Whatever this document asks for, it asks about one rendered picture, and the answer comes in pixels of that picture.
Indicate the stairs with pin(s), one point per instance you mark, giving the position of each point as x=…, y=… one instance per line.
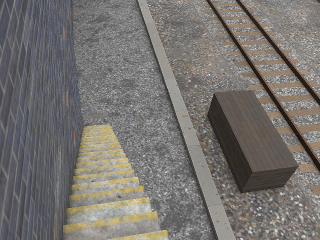
x=107, y=201

